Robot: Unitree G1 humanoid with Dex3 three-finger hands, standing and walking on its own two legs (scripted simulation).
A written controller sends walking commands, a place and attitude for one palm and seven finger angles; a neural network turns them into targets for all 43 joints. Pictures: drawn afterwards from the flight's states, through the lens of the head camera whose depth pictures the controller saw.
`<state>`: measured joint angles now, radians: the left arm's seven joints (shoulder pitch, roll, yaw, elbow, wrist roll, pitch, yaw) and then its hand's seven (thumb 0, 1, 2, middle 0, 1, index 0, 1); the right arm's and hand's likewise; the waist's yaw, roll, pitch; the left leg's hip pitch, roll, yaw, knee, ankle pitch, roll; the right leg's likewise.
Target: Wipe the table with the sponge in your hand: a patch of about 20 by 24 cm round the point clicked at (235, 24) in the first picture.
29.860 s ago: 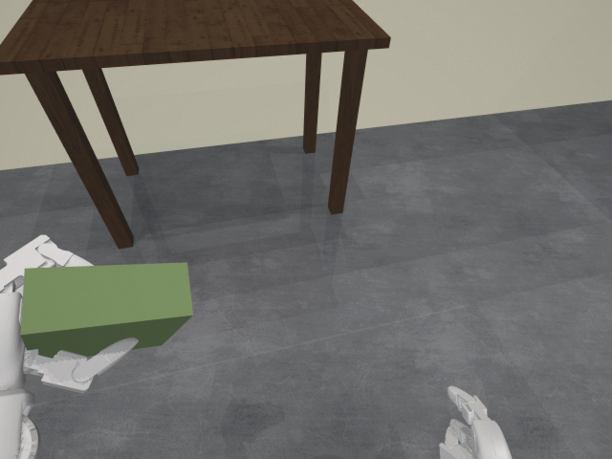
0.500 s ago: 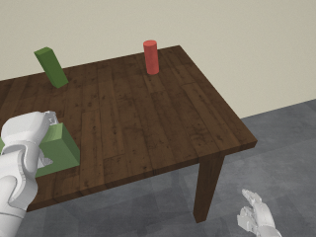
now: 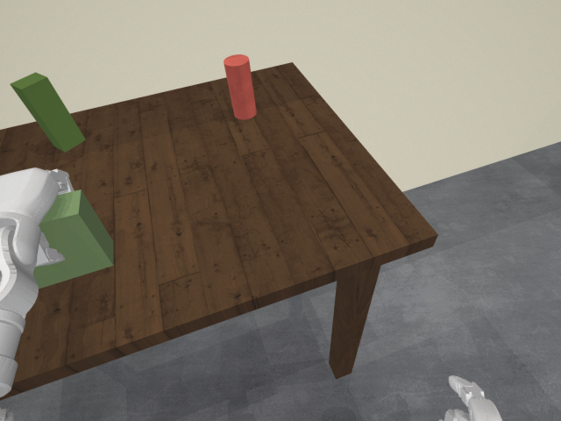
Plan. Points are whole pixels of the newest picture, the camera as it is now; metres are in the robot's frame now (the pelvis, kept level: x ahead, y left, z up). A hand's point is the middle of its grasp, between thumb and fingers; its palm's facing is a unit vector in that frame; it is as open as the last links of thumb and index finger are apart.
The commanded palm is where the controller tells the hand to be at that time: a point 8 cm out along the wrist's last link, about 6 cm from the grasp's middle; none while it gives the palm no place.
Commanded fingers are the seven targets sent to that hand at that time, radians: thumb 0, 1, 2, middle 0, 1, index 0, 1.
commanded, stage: wipe forward along the first lane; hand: left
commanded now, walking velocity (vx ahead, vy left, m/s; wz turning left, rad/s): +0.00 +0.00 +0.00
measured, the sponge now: (55, 252) +0.30 +0.38 +0.08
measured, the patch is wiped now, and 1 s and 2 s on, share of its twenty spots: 0.25 0.50 0.55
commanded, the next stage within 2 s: slide across to the middle lane in 0.88 s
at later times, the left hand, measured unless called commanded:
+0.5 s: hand (47, 194) +0.37 +0.40 +0.14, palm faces -0.10 +0.02 -1.00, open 9.5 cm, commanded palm +0.35 +0.39 +0.17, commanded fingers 0.00 0.10 1.30 -1.20 -1.60 -1.20 -1.60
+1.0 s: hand (50, 178) +0.41 +0.42 +0.13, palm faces -0.13 +0.02 -0.99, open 9.5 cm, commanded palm +0.39 +0.40 +0.17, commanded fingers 0.00 0.10 1.30 -1.20 -1.60 -1.20 -1.60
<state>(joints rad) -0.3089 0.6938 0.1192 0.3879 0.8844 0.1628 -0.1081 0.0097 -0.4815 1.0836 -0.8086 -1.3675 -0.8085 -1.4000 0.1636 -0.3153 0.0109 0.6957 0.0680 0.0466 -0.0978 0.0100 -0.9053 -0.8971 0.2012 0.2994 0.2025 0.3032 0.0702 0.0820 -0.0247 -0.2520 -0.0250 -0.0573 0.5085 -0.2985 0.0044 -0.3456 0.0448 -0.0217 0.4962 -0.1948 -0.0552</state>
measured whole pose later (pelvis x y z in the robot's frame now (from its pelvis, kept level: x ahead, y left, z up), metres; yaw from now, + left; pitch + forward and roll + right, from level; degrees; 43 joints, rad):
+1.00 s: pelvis +0.02 +0.04 +0.00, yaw +0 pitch +9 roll -1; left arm -0.68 0.75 0.06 0.80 0.98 0.02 -0.10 0.02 -0.50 1.10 -0.82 -1.36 -0.82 -1.41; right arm 0.24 -0.30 0.00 0.70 0.08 0.11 -0.06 0.01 -0.91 -0.90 0.20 0.30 0.20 0.30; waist 0.04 0.06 -0.07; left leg -0.35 -0.06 -0.06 0.50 -0.31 0.05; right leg -0.42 0.01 -0.02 0.45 -0.19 -0.01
